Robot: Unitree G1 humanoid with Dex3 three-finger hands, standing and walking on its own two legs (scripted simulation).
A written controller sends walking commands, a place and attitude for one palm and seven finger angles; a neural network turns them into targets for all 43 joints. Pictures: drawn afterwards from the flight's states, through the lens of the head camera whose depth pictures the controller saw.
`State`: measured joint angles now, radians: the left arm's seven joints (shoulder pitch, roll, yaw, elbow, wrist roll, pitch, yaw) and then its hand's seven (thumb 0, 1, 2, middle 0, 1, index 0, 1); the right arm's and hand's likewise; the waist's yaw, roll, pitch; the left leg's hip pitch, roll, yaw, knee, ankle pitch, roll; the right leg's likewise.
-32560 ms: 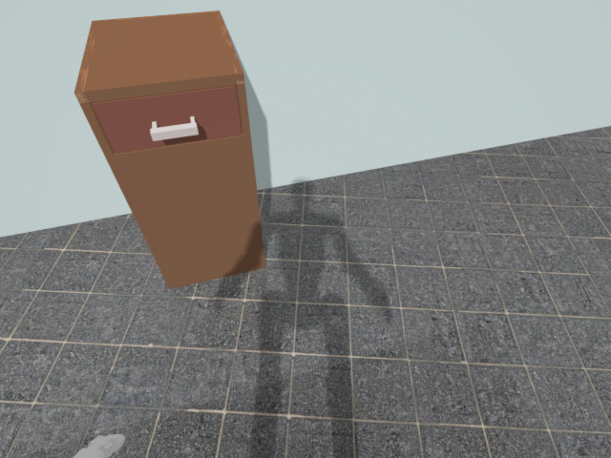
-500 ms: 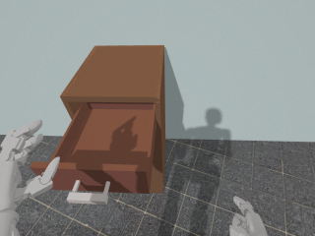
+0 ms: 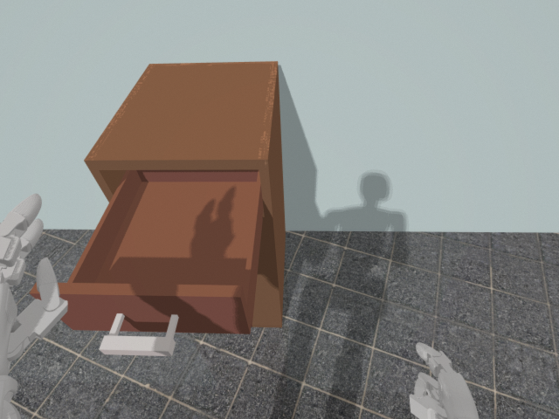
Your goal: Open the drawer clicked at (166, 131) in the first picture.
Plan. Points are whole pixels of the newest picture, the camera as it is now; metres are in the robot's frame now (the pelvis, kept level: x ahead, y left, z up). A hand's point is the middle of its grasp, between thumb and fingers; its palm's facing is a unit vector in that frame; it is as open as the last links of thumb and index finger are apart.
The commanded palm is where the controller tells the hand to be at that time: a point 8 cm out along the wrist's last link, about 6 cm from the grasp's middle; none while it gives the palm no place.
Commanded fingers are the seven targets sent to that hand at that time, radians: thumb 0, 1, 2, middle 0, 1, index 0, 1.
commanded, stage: step back with the hand held close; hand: left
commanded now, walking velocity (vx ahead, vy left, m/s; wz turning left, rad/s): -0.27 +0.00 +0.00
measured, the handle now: (142, 333) +0.25 +0.26 -0.06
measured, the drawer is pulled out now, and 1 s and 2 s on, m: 0.29 0.29 0.29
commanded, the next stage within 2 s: stop stepping back and stand still in 0.96 s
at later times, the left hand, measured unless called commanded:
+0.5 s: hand (16, 357) +0.14 +0.26 +0.16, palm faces +0.33 -0.83 -0.46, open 7.4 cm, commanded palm +0.08 +0.31 +0.18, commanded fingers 0.00 0.90 0.90 -0.20 -0.30 -0.20 -0.30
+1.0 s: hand out of the picture +0.04 +0.21 +0.16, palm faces +0.19 -0.88 -0.44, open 7.4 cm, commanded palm -0.03 +0.28 +0.18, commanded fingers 0.00 0.90 0.90 -0.20 -0.30 -0.20 -0.30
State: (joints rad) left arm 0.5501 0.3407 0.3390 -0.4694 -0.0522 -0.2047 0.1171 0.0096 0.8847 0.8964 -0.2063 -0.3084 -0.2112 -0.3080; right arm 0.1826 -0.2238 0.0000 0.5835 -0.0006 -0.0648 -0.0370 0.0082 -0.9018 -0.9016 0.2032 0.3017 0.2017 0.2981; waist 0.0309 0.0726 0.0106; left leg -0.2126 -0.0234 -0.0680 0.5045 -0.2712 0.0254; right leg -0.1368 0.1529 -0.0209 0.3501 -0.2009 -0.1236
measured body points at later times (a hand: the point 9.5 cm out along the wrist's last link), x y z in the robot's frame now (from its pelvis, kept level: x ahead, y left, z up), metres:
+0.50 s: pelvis -0.05 +0.03 -0.01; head -0.05 +0.04 +0.44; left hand +0.12 +0.31 +0.18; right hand +0.12 -0.21 -0.08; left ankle -0.01 +0.11 -0.74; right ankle -0.01 -0.04 -0.74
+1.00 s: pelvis -0.18 +0.00 -0.01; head -0.14 +0.02 +0.44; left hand +0.03 +0.26 +0.19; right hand -0.01 -0.23 -0.09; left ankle -0.03 +0.11 -0.73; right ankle -0.22 -0.10 -0.74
